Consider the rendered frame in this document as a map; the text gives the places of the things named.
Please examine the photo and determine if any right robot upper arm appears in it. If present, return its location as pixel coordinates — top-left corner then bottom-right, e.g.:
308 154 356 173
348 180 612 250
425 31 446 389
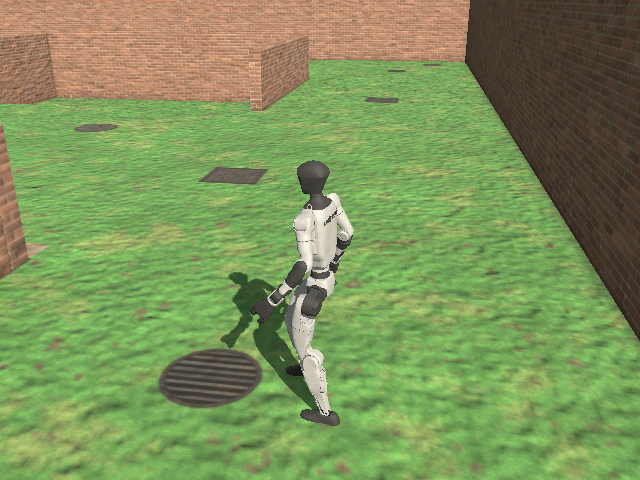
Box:
325 193 354 241

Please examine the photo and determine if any left robot upper arm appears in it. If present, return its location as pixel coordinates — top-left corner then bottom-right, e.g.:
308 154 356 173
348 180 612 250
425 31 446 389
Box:
293 211 314 274

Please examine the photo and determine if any humanoid robot torso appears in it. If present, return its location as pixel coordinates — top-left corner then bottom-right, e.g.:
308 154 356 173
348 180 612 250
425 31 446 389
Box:
299 194 337 302

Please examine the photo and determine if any robot left hand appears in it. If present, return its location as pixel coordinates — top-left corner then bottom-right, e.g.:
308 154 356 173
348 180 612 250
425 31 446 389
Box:
249 298 275 325

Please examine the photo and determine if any humanoid robot head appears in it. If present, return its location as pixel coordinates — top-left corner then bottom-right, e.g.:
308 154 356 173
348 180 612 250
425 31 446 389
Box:
297 160 332 210

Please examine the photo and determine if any left robot forearm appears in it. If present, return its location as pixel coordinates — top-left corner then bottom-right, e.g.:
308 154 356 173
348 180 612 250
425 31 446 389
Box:
267 261 307 307

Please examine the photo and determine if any right robot forearm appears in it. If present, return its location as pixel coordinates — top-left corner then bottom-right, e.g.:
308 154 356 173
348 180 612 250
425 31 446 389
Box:
331 235 353 264

